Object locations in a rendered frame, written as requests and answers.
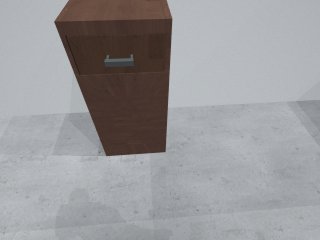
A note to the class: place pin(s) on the drawer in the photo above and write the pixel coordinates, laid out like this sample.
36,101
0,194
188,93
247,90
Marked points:
90,52

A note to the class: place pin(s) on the handle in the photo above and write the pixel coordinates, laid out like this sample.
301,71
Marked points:
119,62

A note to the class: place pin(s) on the cabinet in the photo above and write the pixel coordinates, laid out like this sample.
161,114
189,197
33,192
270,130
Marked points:
129,110

